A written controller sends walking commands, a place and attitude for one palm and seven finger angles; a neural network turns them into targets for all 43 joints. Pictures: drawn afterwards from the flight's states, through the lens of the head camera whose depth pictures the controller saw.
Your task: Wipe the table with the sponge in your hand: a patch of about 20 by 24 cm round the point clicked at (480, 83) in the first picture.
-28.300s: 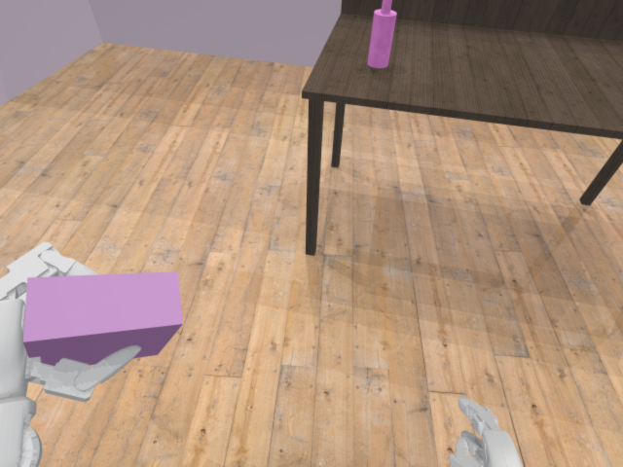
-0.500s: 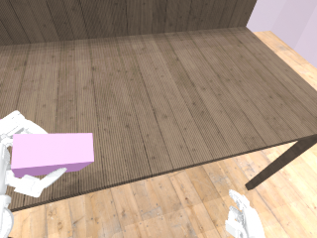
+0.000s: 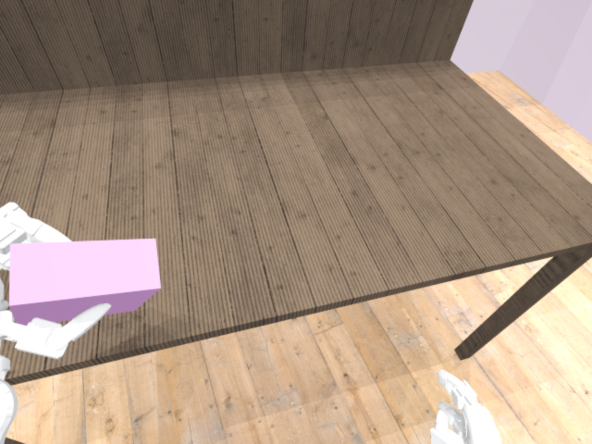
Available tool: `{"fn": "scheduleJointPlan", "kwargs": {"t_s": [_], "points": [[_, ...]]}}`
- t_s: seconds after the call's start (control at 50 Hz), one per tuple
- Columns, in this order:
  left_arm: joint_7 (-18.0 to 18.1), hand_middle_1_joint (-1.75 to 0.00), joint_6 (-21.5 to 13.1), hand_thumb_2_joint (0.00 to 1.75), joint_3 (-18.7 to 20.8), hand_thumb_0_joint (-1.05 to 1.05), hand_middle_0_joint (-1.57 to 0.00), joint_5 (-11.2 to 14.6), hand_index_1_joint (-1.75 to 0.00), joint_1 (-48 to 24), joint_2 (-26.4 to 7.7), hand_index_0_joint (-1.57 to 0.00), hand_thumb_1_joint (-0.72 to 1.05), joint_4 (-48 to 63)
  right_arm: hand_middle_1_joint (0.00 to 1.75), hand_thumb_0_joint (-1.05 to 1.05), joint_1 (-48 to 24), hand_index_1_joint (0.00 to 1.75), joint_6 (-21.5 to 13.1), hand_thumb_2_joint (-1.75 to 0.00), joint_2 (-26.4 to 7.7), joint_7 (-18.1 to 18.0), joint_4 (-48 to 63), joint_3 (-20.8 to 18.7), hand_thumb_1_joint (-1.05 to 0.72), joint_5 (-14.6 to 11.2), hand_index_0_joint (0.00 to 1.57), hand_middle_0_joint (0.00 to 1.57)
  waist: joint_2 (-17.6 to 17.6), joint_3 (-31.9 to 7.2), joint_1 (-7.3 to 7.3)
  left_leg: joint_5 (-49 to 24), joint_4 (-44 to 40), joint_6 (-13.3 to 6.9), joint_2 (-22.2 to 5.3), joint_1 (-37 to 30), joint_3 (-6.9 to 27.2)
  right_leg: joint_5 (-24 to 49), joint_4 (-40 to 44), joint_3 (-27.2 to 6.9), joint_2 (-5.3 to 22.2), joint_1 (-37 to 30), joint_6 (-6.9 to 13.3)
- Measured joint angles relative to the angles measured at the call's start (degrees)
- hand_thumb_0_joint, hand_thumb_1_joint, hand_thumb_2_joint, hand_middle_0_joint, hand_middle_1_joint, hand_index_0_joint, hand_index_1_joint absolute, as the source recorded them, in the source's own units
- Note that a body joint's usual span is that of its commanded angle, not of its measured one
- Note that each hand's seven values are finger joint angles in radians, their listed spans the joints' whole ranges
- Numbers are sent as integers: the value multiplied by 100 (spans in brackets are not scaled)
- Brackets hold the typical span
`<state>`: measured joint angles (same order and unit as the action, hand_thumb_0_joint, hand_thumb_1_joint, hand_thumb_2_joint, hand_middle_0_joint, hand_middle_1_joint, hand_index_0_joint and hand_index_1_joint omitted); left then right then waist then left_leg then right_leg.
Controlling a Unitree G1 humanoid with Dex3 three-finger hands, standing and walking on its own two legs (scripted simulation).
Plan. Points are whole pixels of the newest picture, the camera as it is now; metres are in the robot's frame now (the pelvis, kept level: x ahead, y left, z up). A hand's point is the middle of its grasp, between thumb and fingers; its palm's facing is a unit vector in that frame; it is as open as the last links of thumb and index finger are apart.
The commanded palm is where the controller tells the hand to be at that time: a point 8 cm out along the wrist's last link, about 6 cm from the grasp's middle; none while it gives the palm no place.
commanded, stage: come to a stop and stand still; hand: left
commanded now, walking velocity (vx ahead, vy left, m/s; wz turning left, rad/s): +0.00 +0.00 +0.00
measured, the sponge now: (105, 282) +0.24 +0.24 +0.13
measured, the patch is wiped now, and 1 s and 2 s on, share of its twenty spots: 0.00 0.00 0.00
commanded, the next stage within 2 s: look again from close up in 0.70 s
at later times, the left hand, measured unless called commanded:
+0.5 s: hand (72, 272) +0.23 +0.26 +0.16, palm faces +0.38 -0.85 -0.37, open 9.5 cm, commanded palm +0.18 +0.29 +0.18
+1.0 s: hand (70, 277) +0.23 +0.26 +0.15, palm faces +0.38 -0.85 -0.37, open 9.5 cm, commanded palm +0.17 +0.29 +0.18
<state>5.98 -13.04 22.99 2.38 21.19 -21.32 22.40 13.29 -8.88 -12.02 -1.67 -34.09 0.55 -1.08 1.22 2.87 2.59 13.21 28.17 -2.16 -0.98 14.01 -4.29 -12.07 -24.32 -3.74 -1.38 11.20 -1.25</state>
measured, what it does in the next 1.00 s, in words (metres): stands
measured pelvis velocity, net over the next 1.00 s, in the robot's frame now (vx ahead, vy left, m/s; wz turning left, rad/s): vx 0.01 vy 0.01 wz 0.01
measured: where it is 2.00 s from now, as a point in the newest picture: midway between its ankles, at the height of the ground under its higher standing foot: outside the picture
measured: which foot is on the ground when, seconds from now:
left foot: down 0.00-1.00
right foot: down 0.00-1.00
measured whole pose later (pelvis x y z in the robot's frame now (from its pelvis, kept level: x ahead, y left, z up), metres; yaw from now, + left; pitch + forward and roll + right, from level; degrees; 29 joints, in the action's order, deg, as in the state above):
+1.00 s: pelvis +0.01 +0.01 +0.00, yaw +0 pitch -1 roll -1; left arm 5.9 -10.7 19.7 2.1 24.6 -20.7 26.5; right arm 10.7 -6.5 -10.7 -2.0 -33.1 1.1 -0.9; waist 1.4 3.4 1.9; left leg 12.9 25.4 -2.8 0.1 12.2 -4.3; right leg -11.5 -20.9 -3.7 -0.3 8.9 -2.1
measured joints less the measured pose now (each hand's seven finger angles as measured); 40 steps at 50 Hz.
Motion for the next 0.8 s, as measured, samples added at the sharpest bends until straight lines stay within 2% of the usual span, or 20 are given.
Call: {"fn": "scheduleJointPlan", "kwargs": {"t_s": [0.08,0.16,0.24,0.32,0.5,0.8], "points": [[14,-139,-13,106,-284,-1,-79,-70,-139,-42,293,-80,-46,103,30,2,-60,30,-63,-90,-44,24,-34,-15,-90,13,20,20,-51,-18,10,-36,-80,-22,17,-30,-27,59,106,-27,19,-34,-27],[-59,-139,-5,106,-495,-1,-79,-139,-139,78,275,-80,-46,142,30,2,-172,30,-45,-90,31,29,19,11,-90,31,20,20,-39,-17,-78,-56,-147,-34,38,-50,-60,68,134,-59,40,-27,-44],[-102,-139,27,106,-369,-1,-79,-121,-139,205,47,-80,-46,177,30,2,-238,30,4,-90,135,20,106,53,-90,40,20,20,-3,27,-154,-48,-167,-34,36,-51,-66,66,163,-65,39,-31,-44],[-86,-139,55,106,-163,-1,-80,-63,-139,268,-91,-80,-46,305,30,1,-232,30,31,-90,170,25,130,71,-90,35,20,20,39,85,-131,-27,-174,-36,40,-61,-56,59,203,-56,43,-60,-47],[-53,-139,126,106,-267,-1,-79,-43,-139,283,59,-80,-46,490,30,2,-275,30,94,-90,124,38,57,41,-90,22,20,20,76,108,-32,30,-184,-72,96,-140,-49,2,227,-46,100,-155,-90],[-22,-139,153,106,-233,-1,-79,-15,-139,360,-33,-80,-46,568,30,1,-323,30,179,-90,167,5,152,65,-90,19,20,20,49,57,-60,16,-226,-82,121,-178,-26,10,278,-20,124,-208,-100]]}}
